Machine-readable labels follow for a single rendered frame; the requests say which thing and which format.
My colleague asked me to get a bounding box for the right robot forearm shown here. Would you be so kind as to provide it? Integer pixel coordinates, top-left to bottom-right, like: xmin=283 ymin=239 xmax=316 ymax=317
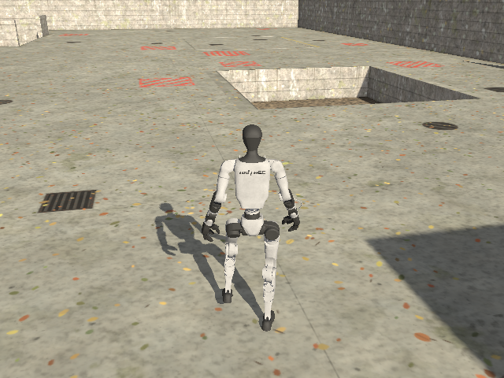
xmin=283 ymin=189 xmax=298 ymax=218

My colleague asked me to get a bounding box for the left robot hand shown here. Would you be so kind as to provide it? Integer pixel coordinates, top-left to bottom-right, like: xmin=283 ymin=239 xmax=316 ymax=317
xmin=202 ymin=222 xmax=220 ymax=242

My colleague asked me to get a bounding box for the right robot hand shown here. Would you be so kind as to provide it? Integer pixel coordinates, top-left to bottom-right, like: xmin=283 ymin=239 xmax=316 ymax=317
xmin=282 ymin=216 xmax=300 ymax=232

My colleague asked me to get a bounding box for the robot left foot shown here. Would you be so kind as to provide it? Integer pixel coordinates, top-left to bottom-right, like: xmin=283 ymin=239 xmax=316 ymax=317
xmin=222 ymin=288 xmax=233 ymax=303

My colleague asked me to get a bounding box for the right robot upper arm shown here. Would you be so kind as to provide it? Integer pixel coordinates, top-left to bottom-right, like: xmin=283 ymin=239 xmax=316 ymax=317
xmin=269 ymin=159 xmax=291 ymax=202

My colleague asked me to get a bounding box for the left robot upper arm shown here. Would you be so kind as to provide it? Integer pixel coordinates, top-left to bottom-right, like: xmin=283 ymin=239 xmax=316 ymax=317
xmin=214 ymin=159 xmax=236 ymax=203

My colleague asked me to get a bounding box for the left robot forearm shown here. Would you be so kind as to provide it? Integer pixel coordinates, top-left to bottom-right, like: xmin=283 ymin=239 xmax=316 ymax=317
xmin=204 ymin=191 xmax=221 ymax=226

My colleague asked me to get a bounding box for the robot head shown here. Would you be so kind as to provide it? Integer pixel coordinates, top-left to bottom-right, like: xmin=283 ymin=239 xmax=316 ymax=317
xmin=239 ymin=124 xmax=265 ymax=163

